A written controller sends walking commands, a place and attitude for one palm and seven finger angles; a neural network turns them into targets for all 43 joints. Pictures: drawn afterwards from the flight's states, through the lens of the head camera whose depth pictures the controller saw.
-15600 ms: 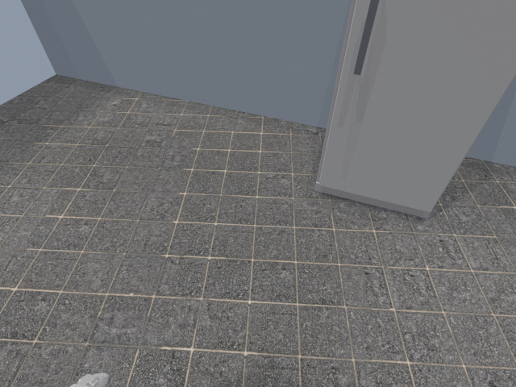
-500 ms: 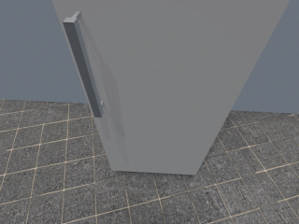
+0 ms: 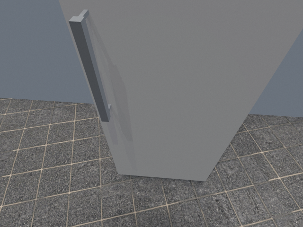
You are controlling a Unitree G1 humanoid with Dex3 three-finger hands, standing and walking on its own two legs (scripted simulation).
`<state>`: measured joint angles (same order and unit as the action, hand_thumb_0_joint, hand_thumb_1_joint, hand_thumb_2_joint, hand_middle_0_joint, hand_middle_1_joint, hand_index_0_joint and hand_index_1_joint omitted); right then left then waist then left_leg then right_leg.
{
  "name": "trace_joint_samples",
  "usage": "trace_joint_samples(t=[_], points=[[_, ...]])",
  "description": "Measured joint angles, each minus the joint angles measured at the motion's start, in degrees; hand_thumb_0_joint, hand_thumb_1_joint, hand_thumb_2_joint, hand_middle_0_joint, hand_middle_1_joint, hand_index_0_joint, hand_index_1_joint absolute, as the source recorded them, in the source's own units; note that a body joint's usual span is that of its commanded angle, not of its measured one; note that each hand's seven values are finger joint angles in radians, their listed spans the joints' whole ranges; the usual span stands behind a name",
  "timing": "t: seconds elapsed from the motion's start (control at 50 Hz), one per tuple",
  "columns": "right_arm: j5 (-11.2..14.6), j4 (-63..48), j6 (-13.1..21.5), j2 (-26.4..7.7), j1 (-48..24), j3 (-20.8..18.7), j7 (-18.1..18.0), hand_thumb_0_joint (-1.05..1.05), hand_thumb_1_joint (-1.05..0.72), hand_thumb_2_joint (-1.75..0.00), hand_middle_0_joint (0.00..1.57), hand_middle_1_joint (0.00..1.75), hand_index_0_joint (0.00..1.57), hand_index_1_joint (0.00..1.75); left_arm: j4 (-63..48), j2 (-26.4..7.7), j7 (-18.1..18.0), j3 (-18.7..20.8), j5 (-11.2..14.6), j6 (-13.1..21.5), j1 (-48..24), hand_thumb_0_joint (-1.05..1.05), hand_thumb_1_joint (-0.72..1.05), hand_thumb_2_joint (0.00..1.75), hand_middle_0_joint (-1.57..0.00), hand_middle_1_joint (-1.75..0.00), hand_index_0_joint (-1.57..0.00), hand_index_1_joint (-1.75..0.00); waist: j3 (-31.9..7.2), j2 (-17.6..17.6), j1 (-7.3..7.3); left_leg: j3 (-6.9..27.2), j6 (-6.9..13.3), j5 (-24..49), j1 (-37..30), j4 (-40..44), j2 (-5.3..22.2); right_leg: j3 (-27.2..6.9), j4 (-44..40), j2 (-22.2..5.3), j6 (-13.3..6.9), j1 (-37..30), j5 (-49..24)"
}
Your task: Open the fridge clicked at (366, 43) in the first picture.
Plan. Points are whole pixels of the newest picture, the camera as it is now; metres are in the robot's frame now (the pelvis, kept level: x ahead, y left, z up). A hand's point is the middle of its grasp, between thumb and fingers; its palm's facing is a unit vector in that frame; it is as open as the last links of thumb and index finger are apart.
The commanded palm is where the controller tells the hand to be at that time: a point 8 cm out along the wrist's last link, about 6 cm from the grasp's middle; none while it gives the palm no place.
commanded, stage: come to a stop and stand still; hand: left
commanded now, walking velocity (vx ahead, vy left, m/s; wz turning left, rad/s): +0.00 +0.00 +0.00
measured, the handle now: (97, 76) +0.47 +0.20 +0.14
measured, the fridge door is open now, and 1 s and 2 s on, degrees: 0 0 0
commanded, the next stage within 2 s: look again from close up in 1.08 s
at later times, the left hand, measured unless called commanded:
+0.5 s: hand out of the picture +0.05 +0.19 -0.15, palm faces -0.03 -0.97 -0.24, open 7.3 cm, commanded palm none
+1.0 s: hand out of the picture +0.04 +0.16 -0.16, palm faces -0.01 -0.98 -0.22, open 7.3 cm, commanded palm none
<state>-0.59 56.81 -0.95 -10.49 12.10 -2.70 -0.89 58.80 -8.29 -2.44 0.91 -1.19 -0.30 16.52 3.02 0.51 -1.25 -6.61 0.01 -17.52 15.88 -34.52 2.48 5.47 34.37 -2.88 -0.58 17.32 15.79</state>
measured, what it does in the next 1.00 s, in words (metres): stands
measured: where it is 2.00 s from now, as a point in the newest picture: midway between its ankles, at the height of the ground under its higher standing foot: outside the picture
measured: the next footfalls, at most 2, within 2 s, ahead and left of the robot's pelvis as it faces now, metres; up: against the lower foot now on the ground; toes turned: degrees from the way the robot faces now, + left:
none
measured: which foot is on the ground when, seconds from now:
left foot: down 0.00-1.00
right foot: down 0.00-1.00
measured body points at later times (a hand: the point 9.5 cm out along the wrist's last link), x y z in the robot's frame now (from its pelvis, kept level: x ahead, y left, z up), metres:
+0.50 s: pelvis +0.01 +0.00 +0.01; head +0.02 -0.02 +0.46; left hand +0.05 +0.24 -0.13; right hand +0.01 -0.22 -0.16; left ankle +0.01 +0.11 -0.73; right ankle +0.03 -0.12 -0.73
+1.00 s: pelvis +0.03 -0.02 +0.01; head +0.05 -0.03 +0.46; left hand +0.04 +0.21 -0.14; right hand +0.02 -0.23 -0.16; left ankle +0.01 +0.11 -0.73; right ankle +0.03 -0.12 -0.73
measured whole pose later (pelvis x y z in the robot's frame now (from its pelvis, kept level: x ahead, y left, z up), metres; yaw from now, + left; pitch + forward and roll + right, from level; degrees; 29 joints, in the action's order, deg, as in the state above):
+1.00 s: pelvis +0.03 -0.02 +0.01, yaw -1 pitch -1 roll +1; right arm -0.9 64.6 1.1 -8.2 16.1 0.2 -1.2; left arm 64.3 -8.3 -1.8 -0.7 -0.7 0.7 15.5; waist 2.4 1.1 0.1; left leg -7.6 -1.1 -15.0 7.5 -23.9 2.8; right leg 4.7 27.4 -1.5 -1.4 11.1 15.3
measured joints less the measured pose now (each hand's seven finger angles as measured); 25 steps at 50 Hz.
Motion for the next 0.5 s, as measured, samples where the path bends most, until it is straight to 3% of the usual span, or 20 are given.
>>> trace_joint_samples(t=[0.06,0.2,0.5], points=[[-0.1,-1.8,1.1,-0.4,0.2,0.2,0.6,0.01,-0.93,-0.90,0.20,0.30,0.20,0.30,0.9,-0.2,0.3,-0.6,0.0,-0.4,1.5,0.00,0.93,0.89,-0.20,-0.30,-0.20,-0.30,-1.2,0.3,0.84,-0.8,1.2,0.6,-1.6,1.5,-1.1,-0.9,0.2,-0.9,0.7,-0.7,0.3],[-0.2,-2.2,1.2,-0.4,1.6,1.2,0.4,0.00,-0.95,-0.90,0.20,0.30,0.20,0.30,0.6,-1.0,0.7,-1.3,-0.1,-0.4,1.7,0.00,0.91,0.90,-0.20,-0.30,-0.20,-0.30,-3.5,2.1,0.74,-1.7,1.9,1.6,-4.2,5.1,-1.7,-1.8,-3.0,-1.1,1.4,-2.7,-1.1],[-0.4,3.8,1.6,0.1,5.9,3.1,0.5,0.00,-0.92,-0.90,0.20,0.30,0.20,0.30,1.6,-0.9,1.0,-1.8,0.4,0.4,-1.5,0.00,0.92,0.90,-0.20,-0.30,-0.20,-0.30,-1.4,1.4,1.90,-2.1,1.1,3.7,-6.6,10.2,-1.7,-2.0,-6.0,-0.6,0.9,-4.0,-2.0]])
